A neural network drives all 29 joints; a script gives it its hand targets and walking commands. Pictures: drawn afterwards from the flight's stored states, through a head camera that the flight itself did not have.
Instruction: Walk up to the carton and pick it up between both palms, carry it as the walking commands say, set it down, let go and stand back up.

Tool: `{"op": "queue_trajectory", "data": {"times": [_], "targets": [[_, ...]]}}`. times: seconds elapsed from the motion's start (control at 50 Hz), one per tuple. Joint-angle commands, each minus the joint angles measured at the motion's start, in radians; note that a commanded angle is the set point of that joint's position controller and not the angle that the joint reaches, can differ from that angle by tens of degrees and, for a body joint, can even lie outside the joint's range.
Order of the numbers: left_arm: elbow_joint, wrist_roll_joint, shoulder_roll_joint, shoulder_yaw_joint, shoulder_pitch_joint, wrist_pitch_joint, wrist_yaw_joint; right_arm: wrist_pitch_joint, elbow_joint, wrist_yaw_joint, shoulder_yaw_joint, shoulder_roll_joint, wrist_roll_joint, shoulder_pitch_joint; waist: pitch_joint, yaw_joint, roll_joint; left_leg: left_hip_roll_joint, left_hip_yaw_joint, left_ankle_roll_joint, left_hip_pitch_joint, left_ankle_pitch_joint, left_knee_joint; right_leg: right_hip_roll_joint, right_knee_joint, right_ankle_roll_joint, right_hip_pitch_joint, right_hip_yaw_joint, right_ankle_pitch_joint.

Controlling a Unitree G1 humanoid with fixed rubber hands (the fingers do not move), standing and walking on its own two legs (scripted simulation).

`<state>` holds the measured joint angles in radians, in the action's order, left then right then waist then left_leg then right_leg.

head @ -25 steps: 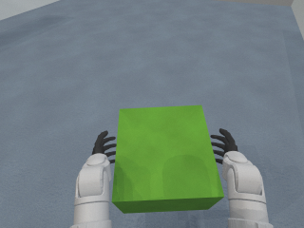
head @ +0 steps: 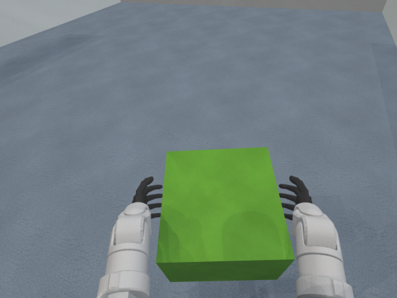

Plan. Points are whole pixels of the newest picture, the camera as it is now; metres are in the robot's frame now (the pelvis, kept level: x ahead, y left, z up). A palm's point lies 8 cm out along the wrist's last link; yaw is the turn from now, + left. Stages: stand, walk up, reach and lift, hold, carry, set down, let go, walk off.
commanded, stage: set down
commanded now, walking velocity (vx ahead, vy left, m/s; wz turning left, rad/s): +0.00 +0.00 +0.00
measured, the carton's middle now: (219, 213) +0.33 -0.04 -0.04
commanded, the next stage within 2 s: none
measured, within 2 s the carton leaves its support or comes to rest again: neither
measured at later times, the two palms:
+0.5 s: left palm (147, 203) +0.36 +0.13 -0.01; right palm (287, 203) +0.32 -0.20 -0.01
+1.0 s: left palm (151, 214) +0.38 +0.14 -0.09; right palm (276, 212) +0.35 -0.20 -0.09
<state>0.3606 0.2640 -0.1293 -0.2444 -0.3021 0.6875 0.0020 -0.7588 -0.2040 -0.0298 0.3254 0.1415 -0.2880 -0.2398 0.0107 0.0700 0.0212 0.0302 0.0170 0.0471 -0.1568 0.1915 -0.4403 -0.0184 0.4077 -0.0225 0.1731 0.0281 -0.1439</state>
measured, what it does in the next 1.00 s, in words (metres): stands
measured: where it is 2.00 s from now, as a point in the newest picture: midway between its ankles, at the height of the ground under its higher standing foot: outside the picture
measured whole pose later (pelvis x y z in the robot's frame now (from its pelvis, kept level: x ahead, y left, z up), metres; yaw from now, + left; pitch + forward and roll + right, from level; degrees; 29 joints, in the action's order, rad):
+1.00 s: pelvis +0.02 +0.00 -0.04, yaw +1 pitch +20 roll +0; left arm 0.57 0.28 -0.12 -0.40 -0.49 0.28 -0.01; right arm -0.31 -0.48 0.01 0.44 0.12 -0.28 -0.44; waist 0.06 0.07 0.03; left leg 0.06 0.00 0.04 -0.83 0.30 -0.78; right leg -0.02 0.77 -0.02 0.85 0.01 -0.27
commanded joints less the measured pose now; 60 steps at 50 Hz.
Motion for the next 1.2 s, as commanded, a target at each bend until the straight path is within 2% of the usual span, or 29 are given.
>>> {"op": "queue_trajectory", "data": {"times": [0.0, 0.04, 0.06, 0.08, 0.1, 0.12, 0.14, 0.18, 0.2, 0.26, 0.3, 0.36, 0.42, 0.52, 0.62, 0.84, 1.04, 1.18], "targets": [[0.031, -0.261, -0.858, 0.468, -0.922, -0.095, 0.332, 0.09, -0.077, 0.328, -0.569, 0.883, 0.3, -0.932, 0.246, 0.008, -0.1, 0.018, -0.128, 0.022, -0.024, 0.358, 0.048, 0.009, -0.075, -0.016, -0.104, -0.183, -0.461], [0.205, -0.194, -0.862, 0.378, -0.767, -0.074, 0.343, 0.079, -0.222, 0.324, -0.462, 0.863, 0.243, -0.832, 0.148, 0.011, -0.081, 0.013, -0.135, 0.007, -0.008, 0.289, 0.062, 0.006, -0.086, -0.028, -0.08, -0.147, -0.361], [0.279, -0.156, -0.848, 0.309, -0.734, -0.061, 0.343, 0.066, -0.303, 0.324, -0.392, 0.845, 0.208, -0.808, 0.089, 0.007, -0.061, 0.005, -0.14, 0.006, -0.028, 0.311, 0.085, 0.0, -0.085, -0.033, -0.09, -0.133, -0.357], [0.351, -0.122, -0.82, 0.236, -0.762, -0.053, 0.342, 0.057, -0.371, 0.323, -0.307, 0.806, 0.168, -0.828, 0.035, 0.027, -0.042, -0.002, -0.139, 0.011, -0.069, 0.38, 0.104, 0.001, -0.08, -0.037, -0.111, -0.127, -0.402], [0.389, -0.103, -0.787, 0.18, -0.769, -0.053, 0.344, 0.052, -0.404, 0.313, -0.246, 0.794, 0.144, -0.827, -0.006, 0.037, -0.058, 0.0, -0.133, 0.016, -0.089, 0.383, 0.104, 0.006, -0.077, -0.035, -0.117, -0.121, -0.388], [0.401, -0.089, -0.771, 0.148, -0.739, -0.055, 0.343, 0.046, -0.421, 0.303, -0.211, 0.796, 0.129, -0.792, -0.021, 0.029, -0.06, -0.003, -0.131, 0.017, -0.081, 0.335, 0.106, 0.008, -0.076, -0.035, -0.117, -0.115, -0.333], [0.399, -0.081, -0.765, 0.13, -0.712, -0.059, 0.338, 0.044, -0.43, 0.298, -0.18, 0.794, 0.115, -0.749, -0.013, 0.021, -0.044, -0.009, -0.132, 0.016, -0.071, 0.284, 0.117, 0.003, -0.067, -0.036, -0.129, -0.107, -0.27], [0.394, -0.073, -0.761, 0.108, -0.706, -0.072, 0.324, 0.056, -0.427, 0.297, -0.134, 0.764, 0.089, -0.732, 0.009, 0.021, -0.012, -0.021, -0.133, 0.017, -0.08, 0.272, 0.138, -0.01, -0.045, -0.036, -0.159, -0.098, -0.23], [0.373, -0.078, -0.772, 0.119, -0.696, -0.081, 0.319, 0.068, -0.399, 0.299, -0.14, 0.759, 0.085, -0.728, 0.026, 0.024, -0.001, -0.024, -0.136, 0.021, -0.089, 0.253, 0.145, -0.016, -0.032, -0.031, -0.17, -0.094, -0.19], [0.248, -0.111, -0.797, 0.206, -0.6, -0.119, 0.296, 0.117, -0.32, 0.3, -0.201, 0.746, 0.099, -0.599, 0.088, 0.034, -0.021, -0.019, -0.145, -0.009, -0.008, -0.083, 0.104, -0.02, -0.017, -0.025, -0.162, -0.102, 0.124], [0.169, -0.138, -0.799, 0.292, -0.554, -0.15, 0.278, 0.157, -0.225, 0.291, -0.274, 0.735, 0.133, -0.563, 0.168, 0.049, -0.021, -0.015, -0.151, -0.019, 0.057, -0.244, 0.07, -0.024, 0.001, -0.011, -0.168, -0.101, 0.249], [0.058, -0.183, -0.833, 0.423, -0.486, -0.199, 0.246, 0.216, -0.102, 0.292, -0.419, 0.747, 0.2, -0.534, 0.308, 0.026, -0.016, -0.013, -0.171, -0.026, 0.12, -0.435, 0.018, -0.035, 0.032, 0.006, -0.127, -0.105, 0.348], [0.013, -0.198, -0.836, 0.488, -0.436, -0.25, 0.216, 0.276, -0.065, 0.295, -0.511, 0.751, 0.231, -0.498, 0.391, -0.003, -0.011, -0.01, -0.18, -0.033, 0.109, -0.511, -0.022, -0.042, 0.06, 0.011, -0.082, -0.119, 0.391], [0.058, -0.166, -0.822, 0.491, -0.355, -0.306, 0.194, 0.351, -0.131, 0.294, -0.529, 0.723, 0.208, -0.431, 0.408, -0.027, 0.007, 0.007, -0.175, -0.038, 0.023, -0.466, -0.056, -0.043, 0.094, 0.008, 0.007, -0.14, 0.384], [0.143, -0.131, -0.799, 0.448, -0.388, -0.348, 0.208, 0.398, -0.217, 0.282, -0.466, 0.708, 0.155, -0.424, 0.389, 0.008, -0.003, 0.026, -0.167, -0.029, -0.099, -0.333, -0.089, -0.037, 0.13, 0.0, 0.093, -0.141, 0.337], [0.252, -0.108, -0.812, 0.372, -0.529, -0.419, 0.233, 0.47, -0.299, 0.284, -0.429, 0.742, 0.136, -0.583, 0.523, 0.015, -0.013, 0.059, -0.152, -0.014, -0.389, -0.199, -0.22, -0.049, 0.283, -0.002, 0.247, -0.132, 0.264], [0.269, -0.099, -0.835, 0.35, -0.701, -0.422, 0.261, 0.476, -0.325, 0.319, -0.413, 0.778, 0.139, -0.769, 0.687, -0.002, -0.009, 0.073, -0.127, -0.011, -0.581, -0.078, -0.354, -0.061, 0.412, -0.006, 0.433, -0.113, 0.14], [0.285, -0.113, -0.856, 0.341, -0.821, -0.386, 0.291, 0.444, -0.339, 0.339, -0.391, 0.8, 0.141, -0.881, 0.767, 0.002, 0.001, 0.083, -0.106, -0.011, -0.701, 0.02, -0.451, -0.073, 0.506, -0.012, 0.564, -0.096, 0.04]]}}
